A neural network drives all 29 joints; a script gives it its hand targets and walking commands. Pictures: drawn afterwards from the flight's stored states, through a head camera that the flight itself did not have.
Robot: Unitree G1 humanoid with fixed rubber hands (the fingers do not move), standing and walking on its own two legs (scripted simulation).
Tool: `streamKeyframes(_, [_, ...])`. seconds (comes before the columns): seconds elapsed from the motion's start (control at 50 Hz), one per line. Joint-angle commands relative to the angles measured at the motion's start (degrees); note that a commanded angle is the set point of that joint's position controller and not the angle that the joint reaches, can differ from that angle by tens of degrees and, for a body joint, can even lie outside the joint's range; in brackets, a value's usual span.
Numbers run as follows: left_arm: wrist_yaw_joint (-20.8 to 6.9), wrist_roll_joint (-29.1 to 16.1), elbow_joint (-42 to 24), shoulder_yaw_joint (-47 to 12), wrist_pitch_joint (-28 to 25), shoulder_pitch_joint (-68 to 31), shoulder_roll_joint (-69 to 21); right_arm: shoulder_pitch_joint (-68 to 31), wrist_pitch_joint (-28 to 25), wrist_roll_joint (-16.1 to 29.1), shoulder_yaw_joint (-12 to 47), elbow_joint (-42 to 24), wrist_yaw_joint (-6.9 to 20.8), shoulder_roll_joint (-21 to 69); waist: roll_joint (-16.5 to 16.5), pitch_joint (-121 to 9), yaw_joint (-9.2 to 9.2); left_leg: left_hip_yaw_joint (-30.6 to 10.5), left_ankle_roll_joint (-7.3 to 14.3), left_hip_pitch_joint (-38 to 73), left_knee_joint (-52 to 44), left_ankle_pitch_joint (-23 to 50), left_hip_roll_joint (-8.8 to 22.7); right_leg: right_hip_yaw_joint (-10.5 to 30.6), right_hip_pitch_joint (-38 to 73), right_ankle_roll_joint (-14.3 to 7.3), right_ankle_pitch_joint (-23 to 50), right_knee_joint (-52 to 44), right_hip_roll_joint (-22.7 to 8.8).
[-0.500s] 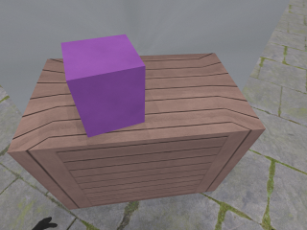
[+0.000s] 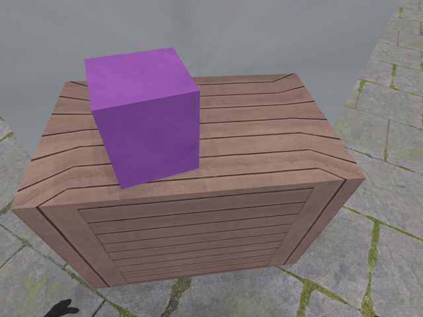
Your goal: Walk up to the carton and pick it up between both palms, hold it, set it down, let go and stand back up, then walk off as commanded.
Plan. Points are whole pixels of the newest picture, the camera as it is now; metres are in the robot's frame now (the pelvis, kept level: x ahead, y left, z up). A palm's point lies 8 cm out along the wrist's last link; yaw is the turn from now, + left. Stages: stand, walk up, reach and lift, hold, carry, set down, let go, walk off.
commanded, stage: walk up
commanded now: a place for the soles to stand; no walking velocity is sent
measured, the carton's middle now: (147, 118) +0.57 +0.17 +0.05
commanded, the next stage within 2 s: none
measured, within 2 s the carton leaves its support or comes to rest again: neither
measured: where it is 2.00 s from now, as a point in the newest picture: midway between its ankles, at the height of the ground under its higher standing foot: outside the picture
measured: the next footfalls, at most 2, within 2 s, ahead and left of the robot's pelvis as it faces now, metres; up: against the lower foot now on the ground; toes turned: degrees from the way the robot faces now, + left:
left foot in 1.76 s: +0.07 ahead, +0.12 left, +0.00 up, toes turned +5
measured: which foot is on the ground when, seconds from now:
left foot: down 0.00-1.00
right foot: down 0.00-1.00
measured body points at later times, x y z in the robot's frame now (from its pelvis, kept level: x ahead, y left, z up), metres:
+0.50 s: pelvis +0.00 +0.00 +0.00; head +0.02 +0.01 +0.45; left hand +0.13 +0.31 -0.11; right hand +0.10 -0.35 -0.08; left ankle +0.03 +0.14 -0.72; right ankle +0.02 -0.12 -0.72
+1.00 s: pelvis +0.00 -0.01 +0.00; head +0.03 +0.01 +0.45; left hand +0.13 +0.30 -0.11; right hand +0.10 -0.35 -0.08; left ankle +0.03 +0.14 -0.72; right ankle +0.02 -0.12 -0.72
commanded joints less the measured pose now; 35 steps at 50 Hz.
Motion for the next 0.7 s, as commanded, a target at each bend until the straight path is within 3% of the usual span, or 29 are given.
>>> streamKeyframes(0.0, [0.48,2.44,-5.13,7.08,-0.25,-3.73,12.9,1.64,-1.17,0.03,-3.91,1.15,-1.63,-13.2,-0.7,-6.32,0.32,-12.32,6.05,0.06,-7.49,5.71,6.83,4.93,0.48,-5.33,-1.11,-4.62,-4.29])
streamKeyframes(0.02, [0.59,2.68,-5.03,7.21,-0.23,-4.39,12.95,1.96,-1.2,0.22,-3.94,1.32,-1.65,-12.79,-1.64,-6.04,-0.03,-12.58,5.88,-0.1,-7.56,5.71,6.97,5.09,0.18,-5.44,-1.67,-4.69,-4.53])
streamKeyframes(0.06, [0.41,2.63,-5.33,7.04,-0.21,-4.48,12.44,2.08,-1.16,0.04,-4.12,1.49,-1.65,-13.62,-0.42,-6.43,-0.24,-12.5,5.79,1.3,-8.16,4.36,6.97,4.79,-0.77,-5.45,-1.72,-4.45,-4.11])
streamKeyframes(0.12, [0.41,2.58,-5.09,6.95,-0.12,-4.05,12.33,1.59,-1.34,-0.06,-4.03,1.82,-1.71,-14.14,0.68,-5.1,0.21,-15.85,7.22,0.57,-9.92,3.11,8.95,3.57,-1.4,-4.58,-2.73,-3.16,-3.07])
streamKeyframes(0.22, [0.44,2.64,-5.02,7.14,-0.31,-3.74,12.63,1.91,-1.19,0.25,-4.03,1.59,-1.68,-13.27,-1.69,-5.51,0.45,-12.37,5.64,-0.72,-7.65,4.13,6.61,5.49,0.46,-5.5,-2.7,-5.97,-4.34])
streamKeyframes(0.26, [0.52,2.47,-5.22,7.27,-0.43,-4.43,13.23,2.3,-1.24,0.38,-3.96,1.47,-1.54,-12.9,-2.76,-7.13,-0.25,-10.63,5.1,0.09,-6.59,6.97,5.61,5.59,1.38,-5.81,-1.22,-5.68,-5.21])
streamKeyframes(0.36, [0.64,2.41,-5.12,7.09,-0.19,-3.4,12.7,2.68,-1.4,0.31,-4.08,1.35,-1.7,-13.72,0.1,-7.69,0.25,-15.24,6.97,3.42,-7.95,10.2,8.63,3.62,-0.44,-4.72,2.16,-1.94,-3.46])
streamKeyframes(0.42, [0.61,2.37,-5.27,6.86,-0.15,-3.71,12.3,1.77,-1.38,0.1,-3.92,1.5,-1.85,-14.15,0.79,-6.13,0.41,-14.88,7.16,1.06,-7.81,11.91,9.06,3.66,0.65,-4.52,3.7,-2.68,-3.22])
streamKeyframes(0.52, [0.5,2.35,-5.16,7.53,-0.26,-3.33,13.82,1.75,-1.06,0.51,-3.83,1.07,-1.72,-12.75,-3.84,-6.95,0.11,-6.33,4.0,-1.69,-4.22,8.04,2.94,7.01,3.36,-7.09,1.2,-8.02,-6.03])
streamKeyframes(0.56, [0.49,2.48,-5.63,7.05,0.03,-5.28,13.0,3.52,-1.12,0.42,-3.82,1.61,-1.69,-12.45,-3.24,-6.52,-0.6,-9.68,5.01,0.11,-6.14,6.64,4.78,5.83,0.88,-6.38,0.47,-5.18,-5.42])
streamKeyframes(0.6, [0.4,2.41,-5.74,6.86,0.31,-5.03,12.08,2.98,-1.35,0.2,-4.13,1.66,-1.73,-14.13,1.51,-6.14,-0.25,-17.41,7.62,2.82,-10.43,4.19,9.2,3.28,-2.83,-4.67,-2.21,-1.02,-2.84])
streamKeyframes(0.64, [0.51,2.4,-5.25,6.85,0.34,-3.68,11.83,2.4,-1.33,-0.06,-4.42,1.83,-1.84,-15.41,4.54,-5.68,0.02,-19.6,9.1,4.25,-11.5,4.85,11.83,1.68,-4.14,-3.85,-4.14,0.68,-1.26])
streamKeyframes(0.68, [0.35,2.53,-4.87,6.78,0.39,-2.84,11.29,1.05,-1.31,-0.22,-4.28,1.28,-1.86,-15.01,4.49,-3.98,0.79,-19.9,9.36,0.65,-12.37,5.43,12.37,1.21,-2.17,-3.85,-4.81,-0.83,-0.86])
